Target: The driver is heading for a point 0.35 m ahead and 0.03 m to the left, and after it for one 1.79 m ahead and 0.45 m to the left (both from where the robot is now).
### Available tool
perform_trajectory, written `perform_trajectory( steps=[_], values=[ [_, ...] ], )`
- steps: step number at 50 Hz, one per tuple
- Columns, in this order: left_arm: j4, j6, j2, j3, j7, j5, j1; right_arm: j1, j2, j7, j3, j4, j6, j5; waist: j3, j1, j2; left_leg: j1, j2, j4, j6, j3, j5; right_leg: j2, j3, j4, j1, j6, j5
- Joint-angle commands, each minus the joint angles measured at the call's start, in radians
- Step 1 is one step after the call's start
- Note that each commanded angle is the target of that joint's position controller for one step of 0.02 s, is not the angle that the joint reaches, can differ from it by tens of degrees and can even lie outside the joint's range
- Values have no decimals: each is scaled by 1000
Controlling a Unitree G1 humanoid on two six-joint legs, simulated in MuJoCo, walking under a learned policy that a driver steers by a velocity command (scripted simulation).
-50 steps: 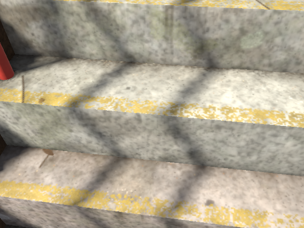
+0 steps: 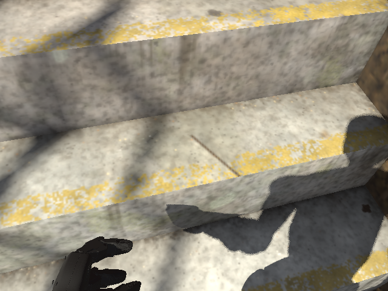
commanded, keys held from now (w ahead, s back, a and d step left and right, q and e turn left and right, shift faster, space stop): w+e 0.04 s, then w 0.32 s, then w+q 0.64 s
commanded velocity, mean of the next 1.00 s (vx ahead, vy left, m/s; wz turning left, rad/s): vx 0.50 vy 0.00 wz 0.09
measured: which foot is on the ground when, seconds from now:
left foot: up 0.00-0.66, down 0.68-1.00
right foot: down 0.00-0.66, up 0.68-1.00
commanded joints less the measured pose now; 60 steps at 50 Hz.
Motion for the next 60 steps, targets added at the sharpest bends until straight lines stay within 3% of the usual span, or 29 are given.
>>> perform_trajectory(
  steps=[1,2,3,6,9,14,17,20,25,28,30,31,32,34,35,37,39,46,49,51,52,53,54,55,56,57,58,59,60],
  values=[
    [160,23,105,65,10,5,373,-358,24,49,-13,-287,-33,-26,-307,70,1,-571,-173,987,42,-168,-120,-238,930,-821,691,-11,-459],
    [188,-2,34,46,-2,-26,318,-403,80,53,14,-356,-18,-47,-132,1,72,-648,-154,1004,54,-141,-147,-183,771,-753,521,28,-392],
    [226,-15,-34,23,-12,-9,275,-364,140,52,45,-382,-13,-53,-82,-60,50,-694,-157,1140,70,-154,-180,-145,682,-742,455,66,-303],
    [263,-37,-39,18,-33,11,253,-182,162,28,91,-338,-15,-24,-61,-129,55,-819,-146,1169,88,-203,-27,-145,467,-773,484,117,-12],
    [314,-39,-70,-7,-43,38,301,-154,154,-17,103,-303,9,18,-22,-126,-45,-963,-185,1398,49,-180,0,-189,401,-837,389,100,37],
    [395,-57,-36,-10,-53,16,363,-367,140,-78,115,-331,23,-18,14,-35,-168,-1158,-200,1333,-30,-81,-26,-234,438,-1021,363,73,-66],
    [445,-45,-26,0,-14,40,480,-408,173,-81,125,-326,21,1,-55,37,-187,-1328,-162,1368,-59,-36,-80,-284,498,-1041,665,24,18],
    [485,-41,35,19,32,17,575,-483,210,-82,142,-357,26,15,-39,72,-158,-1510,-141,1350,-64,-86,-225,-381,530,-1128,881,-2,9],
    [489,-36,59,28,26,26,479,-485,195,-62,136,-363,50,23,-34,25,-102,-1251,-91,1203,-53,11,-333,-363,276,-1291,838,-54,271],
    [475,-30,110,32,22,-30,401,-497,141,-28,133,-385,40,10,-196,-52,-101,-390,-114,580,29,216,-380,-293,6,-1357,588,-65,1053],
    [470,-30,278,68,26,-41,429,-218,2,-23,70,-271,66,-3,-342,-177,-267,-163,-253,442,-9,235,-715,-357,20,-1113,874,-147,2005],
    [452,-29,285,76,31,-54,431,-178,-34,-18,46,-251,77,-11,-331,-176,-297,-186,-282,187,0,137,-878,-363,6,-940,1046,-132,2045],
    [476,-28,133,55,33,-41,629,-241,-41,-16,32,-216,91,-11,-316,-18,-163,-96,-244,73,85,-86,-873,-313,39,-769,880,-114,2019],
    [436,-76,64,42,-39,-1,585,72,-183,-25,-27,-95,149,-86,-556,-60,409,190,-80,-417,200,-734,-1158,-158,150,-290,542,-120,700],
    [358,-89,61,58,-67,5,384,-26,-164,-30,-20,-120,152,-105,-563,-34,407,162,-92,-574,160,-884,-1186,-93,383,100,354,-92,566],
    [170,-84,-25,27,-82,2,94,-159,-29,-17,14,-103,136,-60,-273,31,218,-266,-141,-455,48,-617,-1152,-21,306,509,213,-39,402],
    [148,-72,-26,18,-64,22,167,-232,68,-2,34,-77,108,-31,-145,134,106,-437,-229,-333,3,-340,-997,-32,227,503,225,34,347],
    [166,-27,67,14,-12,41,336,-345,1,-24,15,-180,66,-73,-79,175,202,-658,-268,-535,21,-488,-1011,49,131,355,368,110,397],
    [253,-1,158,34,27,82,631,-525,-22,-36,1,-318,59,-64,-90,260,295,-944,-373,-495,-81,-355,-884,80,93,26,744,56,361],
    [345,16,144,21,51,134,883,-739,54,-47,18,-460,68,-28,18,348,157,-1245,-498,-122,-233,-132,-807,-31,94,-689,1007,-64,400],
    [324,26,17,-6,45,111,683,-612,159,-55,30,-461,88,51,49,212,-220,-1148,-580,717,-227,56,-781,-142,90,-952,860,-60,683],
    [212,-9,-127,-51,25,64,227,-239,236,-54,55,-437,93,29,-25,-123,-460,-856,-517,1289,-104,-63,-665,-144,75,-939,518,92,812],
    [151,-24,-119,-70,20,17,16,-11,188,-54,40,-443,88,21,-91,-291,-365,-620,-516,1450,-92,-188,-627,-173,119,-1086,423,109,800],
    [145,-12,-62,-65,21,-9,36,-14,177,-54,42,-491,81,34,-160,-334,-157,-462,-492,1368,-84,-220,-610,-137,120,-1105,482,140,812],
    [138,-3,17,-43,21,16,89,-183,130,-38,51,-550,58,30,-193,-268,137,-384,-478,1026,-40,-162,-531,-61,23,-969,496,180,954],
    [183,-32,208,33,58,-12,300,-218,102,-4,85,-576,11,-44,-223,-205,119,-431,-348,776,-27,-58,-570,-158,80,-913,690,146,1368],
    [203,-35,334,86,99,-17,485,-305,75,19,88,-543,-8,-74,-228,-79,123,-878,-198,687,-50,44,-518,-303,288,-923,1150,22,1116],
    [203,-44,378,125,109,10,500,-304,94,-1,103,-508,22,-26,-254,-40,1,-1174,-25,800,-91,-162,-532,-570,671,-972,1397,-168,537],
    [173,-50,350,128,129,48,586,-388,69,-27,96,-515,47,23,-227,84,79,-1354,-44,1013,-121,-250,-535,-629,865,-1021,1465,-212,124]
  ],
)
